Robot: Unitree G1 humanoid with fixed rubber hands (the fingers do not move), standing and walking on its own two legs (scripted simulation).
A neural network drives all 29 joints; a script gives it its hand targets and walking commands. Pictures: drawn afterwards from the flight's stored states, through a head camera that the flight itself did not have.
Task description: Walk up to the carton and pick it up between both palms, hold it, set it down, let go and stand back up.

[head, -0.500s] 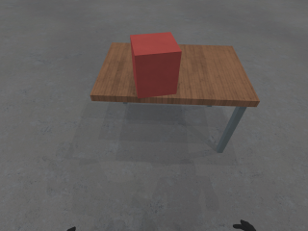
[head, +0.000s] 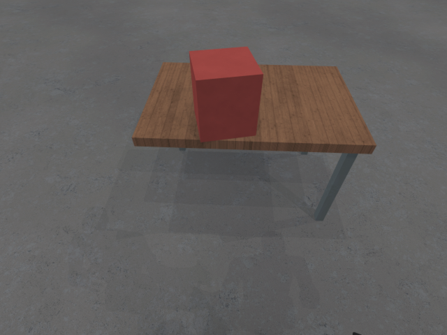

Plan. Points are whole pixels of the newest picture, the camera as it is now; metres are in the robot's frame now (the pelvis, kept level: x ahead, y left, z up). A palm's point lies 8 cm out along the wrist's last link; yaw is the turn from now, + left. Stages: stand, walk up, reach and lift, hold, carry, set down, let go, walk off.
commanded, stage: walk up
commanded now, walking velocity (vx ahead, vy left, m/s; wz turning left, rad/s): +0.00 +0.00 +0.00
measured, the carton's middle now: (223, 95) +0.91 -0.01 -0.07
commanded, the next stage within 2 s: none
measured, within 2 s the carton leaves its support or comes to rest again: neither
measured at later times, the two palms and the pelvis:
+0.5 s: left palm out of the picture +0.11 +0.22 -0.10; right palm out of the picture +0.07 -0.32 -0.13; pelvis +0.07 -0.05 -0.01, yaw -3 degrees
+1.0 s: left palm (102, 285) +0.27 +0.27 -0.13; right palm (327, 233) +0.36 -0.24 -0.10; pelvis +0.27 +0.02 -0.01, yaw -3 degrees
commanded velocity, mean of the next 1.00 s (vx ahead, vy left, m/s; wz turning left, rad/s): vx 0.00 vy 0.00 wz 0.00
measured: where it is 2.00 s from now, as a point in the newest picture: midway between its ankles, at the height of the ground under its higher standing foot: (219, 289)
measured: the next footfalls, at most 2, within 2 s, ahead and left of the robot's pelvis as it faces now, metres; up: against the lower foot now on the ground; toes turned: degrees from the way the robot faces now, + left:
right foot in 0.40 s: +0.13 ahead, -0.16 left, +0.00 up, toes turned -5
left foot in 0.88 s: +0.38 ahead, +0.11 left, +0.00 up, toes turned +1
